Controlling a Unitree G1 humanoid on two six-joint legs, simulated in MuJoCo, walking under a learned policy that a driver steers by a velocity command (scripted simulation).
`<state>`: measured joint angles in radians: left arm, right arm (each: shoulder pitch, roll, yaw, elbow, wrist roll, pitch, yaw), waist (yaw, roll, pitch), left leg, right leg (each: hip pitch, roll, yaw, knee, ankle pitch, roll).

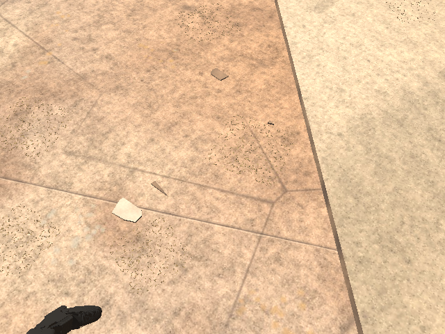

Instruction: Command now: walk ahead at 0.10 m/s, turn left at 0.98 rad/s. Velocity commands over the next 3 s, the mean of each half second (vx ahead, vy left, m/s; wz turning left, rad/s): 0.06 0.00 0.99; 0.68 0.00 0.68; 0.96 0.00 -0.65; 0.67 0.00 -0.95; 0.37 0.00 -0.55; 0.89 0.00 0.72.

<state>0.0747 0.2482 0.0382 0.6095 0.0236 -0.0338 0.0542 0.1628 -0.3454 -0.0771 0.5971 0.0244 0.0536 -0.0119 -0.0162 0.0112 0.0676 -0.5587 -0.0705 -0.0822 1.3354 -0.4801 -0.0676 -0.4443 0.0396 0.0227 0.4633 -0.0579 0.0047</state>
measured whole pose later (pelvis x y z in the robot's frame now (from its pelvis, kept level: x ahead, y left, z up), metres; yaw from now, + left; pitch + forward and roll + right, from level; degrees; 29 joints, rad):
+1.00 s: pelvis +0.19 +0.16 +0.00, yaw +46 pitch +5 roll +1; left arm 0.57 0.28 0.05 0.90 0.02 -0.07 -0.01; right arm 0.06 -0.30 -0.03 0.57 -0.05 0.00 0.10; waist 0.14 0.03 -0.03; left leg -0.65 0.02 0.00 0.75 -0.22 0.05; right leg 0.14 -0.08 -0.07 0.19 -0.40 0.05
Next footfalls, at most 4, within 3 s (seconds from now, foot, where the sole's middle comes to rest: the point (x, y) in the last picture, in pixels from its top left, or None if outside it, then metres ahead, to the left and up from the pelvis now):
0.24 left None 0.06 0.14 -0.76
0.64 right None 0.18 -0.05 -0.76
1.04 left None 0.20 0.38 -0.76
1.48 right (61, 255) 0.66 0.50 -0.76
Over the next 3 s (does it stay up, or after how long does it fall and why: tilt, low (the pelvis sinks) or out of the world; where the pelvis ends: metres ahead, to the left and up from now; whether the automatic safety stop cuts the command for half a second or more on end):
stays up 1.37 0.54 0.00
